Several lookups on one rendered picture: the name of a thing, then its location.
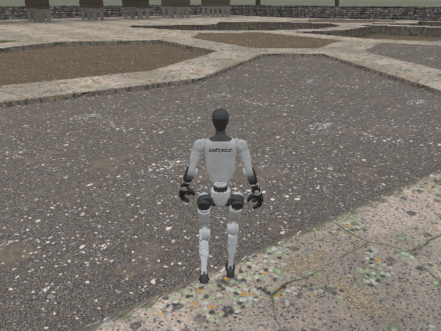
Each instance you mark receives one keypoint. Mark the right robot upper arm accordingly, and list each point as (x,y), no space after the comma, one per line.
(245,157)

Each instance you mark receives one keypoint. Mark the robot right hand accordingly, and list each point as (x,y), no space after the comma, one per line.
(255,198)

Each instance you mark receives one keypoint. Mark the robot left hand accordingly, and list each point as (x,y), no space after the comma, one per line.
(188,192)

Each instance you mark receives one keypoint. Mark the robot right forearm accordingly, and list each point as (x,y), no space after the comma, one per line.
(254,183)

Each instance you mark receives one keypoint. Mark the left robot upper arm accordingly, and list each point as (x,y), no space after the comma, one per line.
(195,156)

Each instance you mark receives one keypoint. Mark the robot left forearm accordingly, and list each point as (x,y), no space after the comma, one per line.
(186,181)

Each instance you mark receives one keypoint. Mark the robot foot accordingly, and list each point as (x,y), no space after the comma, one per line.
(230,271)
(204,278)

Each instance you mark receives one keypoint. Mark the right robot foot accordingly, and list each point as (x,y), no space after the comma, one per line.
(230,271)

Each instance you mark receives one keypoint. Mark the left robot foot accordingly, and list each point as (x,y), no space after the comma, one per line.
(204,278)

